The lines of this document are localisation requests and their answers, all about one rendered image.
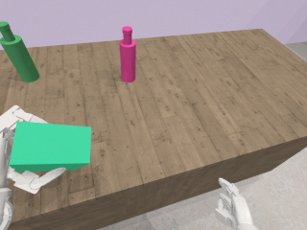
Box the sponge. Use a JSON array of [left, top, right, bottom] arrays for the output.
[[9, 121, 91, 173]]

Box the robot right hand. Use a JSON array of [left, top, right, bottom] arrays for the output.
[[215, 178, 254, 230]]

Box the robot left forearm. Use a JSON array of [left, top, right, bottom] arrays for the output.
[[0, 188, 14, 230]]

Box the robot left hand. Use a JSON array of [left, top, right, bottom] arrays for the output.
[[0, 105, 66, 194]]

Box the table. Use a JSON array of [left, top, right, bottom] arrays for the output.
[[0, 28, 307, 230]]

